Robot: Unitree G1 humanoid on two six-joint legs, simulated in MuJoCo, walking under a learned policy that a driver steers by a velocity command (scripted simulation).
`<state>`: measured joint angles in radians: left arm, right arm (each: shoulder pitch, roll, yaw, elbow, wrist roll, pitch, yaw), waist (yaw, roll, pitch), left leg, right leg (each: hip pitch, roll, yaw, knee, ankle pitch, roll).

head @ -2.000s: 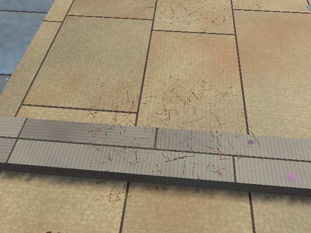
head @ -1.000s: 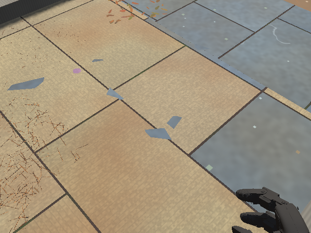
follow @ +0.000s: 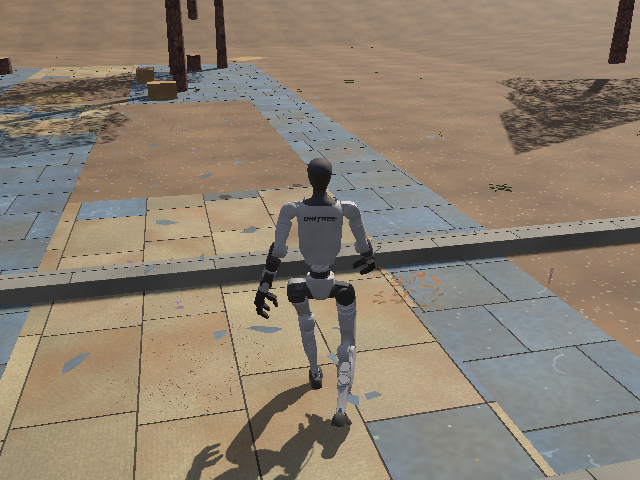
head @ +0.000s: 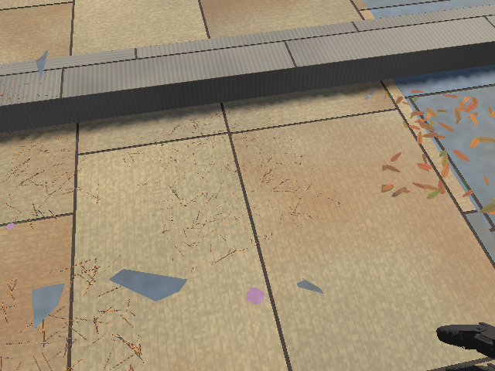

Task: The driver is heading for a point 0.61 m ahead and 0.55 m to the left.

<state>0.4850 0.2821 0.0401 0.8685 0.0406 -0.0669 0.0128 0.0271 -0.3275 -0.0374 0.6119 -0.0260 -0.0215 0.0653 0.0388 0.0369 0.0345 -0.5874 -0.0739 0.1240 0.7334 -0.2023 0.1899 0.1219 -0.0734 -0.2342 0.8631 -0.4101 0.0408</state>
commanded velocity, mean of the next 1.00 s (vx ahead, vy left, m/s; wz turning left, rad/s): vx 0.24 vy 0.00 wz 0.98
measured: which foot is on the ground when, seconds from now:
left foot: down 0.00-0.34, up 0.36-0.76, down 0.78-1.00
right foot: up 0.00-0.34, down 0.36-0.78, up 0.80-1.00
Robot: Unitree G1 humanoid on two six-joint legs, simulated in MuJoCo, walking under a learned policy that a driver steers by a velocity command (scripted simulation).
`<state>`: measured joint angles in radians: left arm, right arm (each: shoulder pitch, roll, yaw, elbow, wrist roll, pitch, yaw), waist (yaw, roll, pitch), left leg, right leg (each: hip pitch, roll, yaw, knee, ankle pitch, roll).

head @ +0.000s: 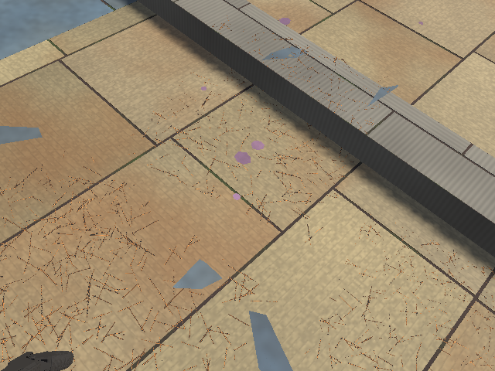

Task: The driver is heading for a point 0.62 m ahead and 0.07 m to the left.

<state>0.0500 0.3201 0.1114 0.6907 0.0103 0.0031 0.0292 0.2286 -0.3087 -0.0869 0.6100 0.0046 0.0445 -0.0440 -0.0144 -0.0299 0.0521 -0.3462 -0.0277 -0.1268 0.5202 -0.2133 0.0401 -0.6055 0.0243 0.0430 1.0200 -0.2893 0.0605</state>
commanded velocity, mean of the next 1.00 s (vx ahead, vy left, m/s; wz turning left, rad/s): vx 0.62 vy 0.00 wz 0.17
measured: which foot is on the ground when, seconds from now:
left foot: down 0.00-0.22, up 0.24-0.60, down 0.62-1.00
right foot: up 0.00-0.20, down 0.22-0.64, up 0.66-1.00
